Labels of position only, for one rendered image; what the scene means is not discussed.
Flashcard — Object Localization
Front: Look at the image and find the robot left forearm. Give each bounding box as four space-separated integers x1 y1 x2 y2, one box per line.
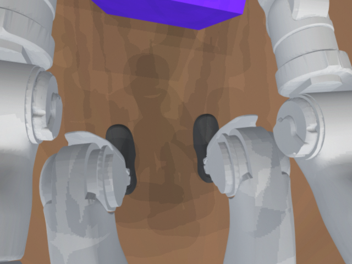
0 0 57 70

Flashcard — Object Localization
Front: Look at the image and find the carton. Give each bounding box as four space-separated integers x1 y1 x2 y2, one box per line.
92 0 246 30

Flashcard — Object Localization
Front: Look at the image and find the robot right shin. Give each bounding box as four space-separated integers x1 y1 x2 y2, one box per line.
203 114 290 186

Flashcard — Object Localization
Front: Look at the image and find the right robot upper arm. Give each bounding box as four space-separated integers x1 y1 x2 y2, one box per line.
273 90 352 264

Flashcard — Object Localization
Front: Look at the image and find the left robot upper arm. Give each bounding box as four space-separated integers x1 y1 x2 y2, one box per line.
0 60 63 264

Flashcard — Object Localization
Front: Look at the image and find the robot right forearm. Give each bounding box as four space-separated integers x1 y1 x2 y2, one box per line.
258 0 352 98

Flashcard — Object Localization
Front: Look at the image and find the robot right thigh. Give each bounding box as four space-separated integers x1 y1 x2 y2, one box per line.
212 126 296 264

